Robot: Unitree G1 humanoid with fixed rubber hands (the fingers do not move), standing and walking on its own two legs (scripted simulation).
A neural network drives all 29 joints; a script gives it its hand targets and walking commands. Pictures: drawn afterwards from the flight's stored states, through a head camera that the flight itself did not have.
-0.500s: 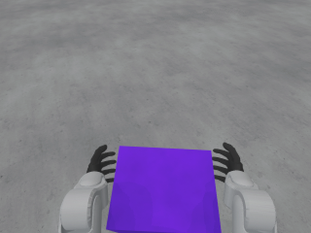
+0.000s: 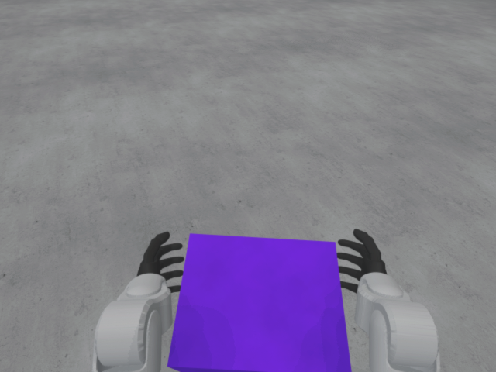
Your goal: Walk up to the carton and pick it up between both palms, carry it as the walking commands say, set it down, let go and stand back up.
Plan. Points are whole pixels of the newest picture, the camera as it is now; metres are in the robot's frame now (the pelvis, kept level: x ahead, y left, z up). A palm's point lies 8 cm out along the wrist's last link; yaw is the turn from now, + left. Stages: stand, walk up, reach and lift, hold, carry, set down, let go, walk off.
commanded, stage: carry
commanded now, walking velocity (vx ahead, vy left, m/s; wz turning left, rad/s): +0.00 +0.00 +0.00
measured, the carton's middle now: (257, 310) +0.26 +0.00 +0.00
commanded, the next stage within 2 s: hold in 1.02 s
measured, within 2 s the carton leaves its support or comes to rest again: neither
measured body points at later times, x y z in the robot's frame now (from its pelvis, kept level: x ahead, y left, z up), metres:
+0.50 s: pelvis +0.03 -0.01 +0.00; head +0.01 -0.01 +0.45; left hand +0.29 +0.15 +0.09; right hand +0.29 -0.16 +0.10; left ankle +0.05 +0.11 -0.74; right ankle +0.04 -0.13 -0.74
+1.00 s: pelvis +0.04 +0.00 +0.00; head +0.03 +0.00 +0.45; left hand +0.32 +0.15 +0.07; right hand +0.33 -0.16 +0.07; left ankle +0.05 +0.11 -0.74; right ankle +0.04 -0.13 -0.74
